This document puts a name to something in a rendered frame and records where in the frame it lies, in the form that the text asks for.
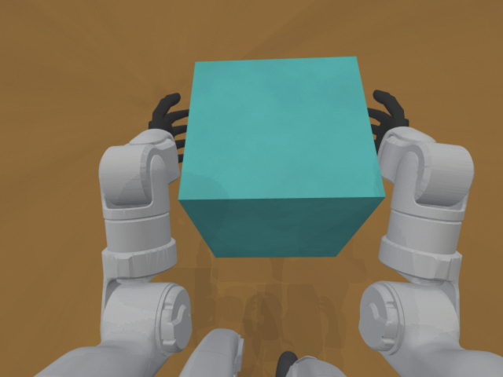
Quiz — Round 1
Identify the left robot forearm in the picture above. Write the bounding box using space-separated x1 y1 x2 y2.
99 129 180 331

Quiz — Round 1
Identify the robot right upper arm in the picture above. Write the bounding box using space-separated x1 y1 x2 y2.
358 280 503 377

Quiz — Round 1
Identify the right robot shin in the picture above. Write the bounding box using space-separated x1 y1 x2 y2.
285 356 317 377

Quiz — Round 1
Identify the robot right thigh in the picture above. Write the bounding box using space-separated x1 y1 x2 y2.
288 359 346 377

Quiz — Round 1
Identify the robot left hand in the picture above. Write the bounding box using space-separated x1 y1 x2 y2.
149 93 189 163

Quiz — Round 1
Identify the robot right hand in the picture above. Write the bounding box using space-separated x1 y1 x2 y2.
367 90 409 155

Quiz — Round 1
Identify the carton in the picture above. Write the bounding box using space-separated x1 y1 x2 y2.
178 57 386 258

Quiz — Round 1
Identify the robot left upper arm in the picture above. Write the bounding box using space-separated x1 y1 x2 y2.
34 283 192 377

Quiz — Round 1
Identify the right robot forearm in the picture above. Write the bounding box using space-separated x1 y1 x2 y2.
377 126 475 338

